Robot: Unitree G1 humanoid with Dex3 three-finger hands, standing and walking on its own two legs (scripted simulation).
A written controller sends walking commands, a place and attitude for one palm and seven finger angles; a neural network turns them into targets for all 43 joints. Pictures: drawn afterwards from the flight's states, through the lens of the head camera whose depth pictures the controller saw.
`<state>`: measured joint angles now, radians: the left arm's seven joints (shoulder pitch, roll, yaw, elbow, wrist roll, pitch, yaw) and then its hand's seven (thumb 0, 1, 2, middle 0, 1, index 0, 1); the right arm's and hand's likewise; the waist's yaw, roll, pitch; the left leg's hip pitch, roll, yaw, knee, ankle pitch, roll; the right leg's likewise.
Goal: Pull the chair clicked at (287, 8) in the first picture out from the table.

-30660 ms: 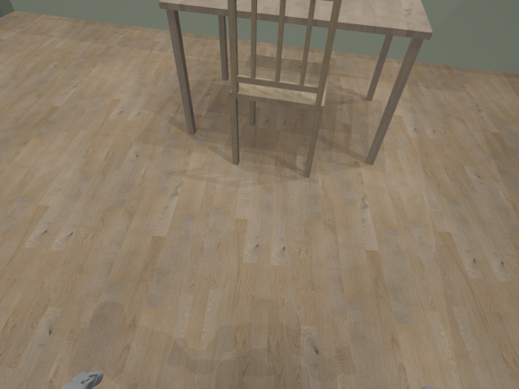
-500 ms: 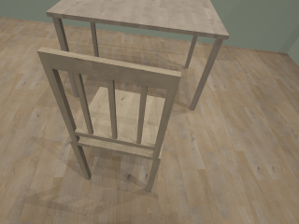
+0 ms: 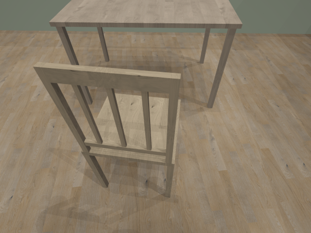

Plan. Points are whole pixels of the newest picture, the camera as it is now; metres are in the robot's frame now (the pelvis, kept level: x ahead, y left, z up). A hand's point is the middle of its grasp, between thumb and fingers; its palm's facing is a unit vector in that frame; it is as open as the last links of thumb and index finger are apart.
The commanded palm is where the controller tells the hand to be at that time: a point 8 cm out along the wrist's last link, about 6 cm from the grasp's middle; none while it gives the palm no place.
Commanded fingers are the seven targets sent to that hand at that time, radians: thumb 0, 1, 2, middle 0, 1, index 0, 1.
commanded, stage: let the arm hang, fingers relaxed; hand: left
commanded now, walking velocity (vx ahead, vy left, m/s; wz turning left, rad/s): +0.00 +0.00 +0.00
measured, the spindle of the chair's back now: (118, 121) +0.49 +0.17 -0.05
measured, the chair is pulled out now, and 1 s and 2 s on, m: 0.58 0.58 0.58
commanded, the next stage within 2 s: look to check the result in 0.30 s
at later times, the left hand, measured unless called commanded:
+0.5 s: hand out of the picture -0.01 +0.16 -0.17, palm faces +0.04 -0.98 -0.20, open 7.4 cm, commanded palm none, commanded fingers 0.00 0.90 0.90 -0.20 -0.30 -0.20 -0.30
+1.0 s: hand out of the picture +0.00 +0.15 -0.17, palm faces +0.04 -0.98 -0.18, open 7.4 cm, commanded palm none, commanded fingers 0.00 0.90 0.90 -0.20 -0.30 -0.20 -0.30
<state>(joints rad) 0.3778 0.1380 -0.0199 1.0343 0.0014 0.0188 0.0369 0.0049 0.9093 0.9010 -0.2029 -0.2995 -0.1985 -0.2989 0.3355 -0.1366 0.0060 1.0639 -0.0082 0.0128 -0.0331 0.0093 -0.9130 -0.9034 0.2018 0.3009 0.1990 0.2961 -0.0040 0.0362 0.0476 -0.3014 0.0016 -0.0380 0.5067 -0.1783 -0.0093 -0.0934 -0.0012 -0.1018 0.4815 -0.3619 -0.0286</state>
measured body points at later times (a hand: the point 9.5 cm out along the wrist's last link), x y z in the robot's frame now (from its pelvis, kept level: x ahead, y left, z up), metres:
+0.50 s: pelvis +0.00 -0.01 +0.00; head +0.02 -0.02 +0.45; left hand -0.01 +0.21 -0.15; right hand -0.01 -0.22 -0.16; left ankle +0.06 +0.13 -0.73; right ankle -0.06 -0.10 -0.73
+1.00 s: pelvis +0.01 -0.01 +0.00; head +0.02 -0.02 +0.45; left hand -0.01 +0.20 -0.16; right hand -0.01 -0.22 -0.16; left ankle +0.06 +0.13 -0.73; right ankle -0.06 -0.10 -0.73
